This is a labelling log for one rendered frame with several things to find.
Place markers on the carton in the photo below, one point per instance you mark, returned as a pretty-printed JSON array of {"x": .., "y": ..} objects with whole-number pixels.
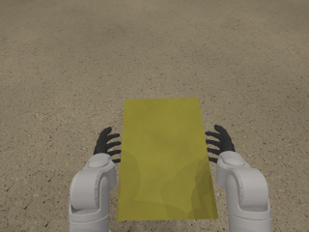
[{"x": 165, "y": 171}]

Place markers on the right robot hand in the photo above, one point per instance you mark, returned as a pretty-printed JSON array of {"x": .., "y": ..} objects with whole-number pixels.
[{"x": 224, "y": 145}]

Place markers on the left robot hand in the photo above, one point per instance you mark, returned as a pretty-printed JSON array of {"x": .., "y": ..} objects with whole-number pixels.
[{"x": 102, "y": 147}]

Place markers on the robot left forearm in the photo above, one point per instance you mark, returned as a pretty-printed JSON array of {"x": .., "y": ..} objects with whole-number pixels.
[{"x": 89, "y": 195}]

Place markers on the robot right forearm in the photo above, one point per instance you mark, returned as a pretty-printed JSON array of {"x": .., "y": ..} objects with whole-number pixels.
[{"x": 247, "y": 194}]

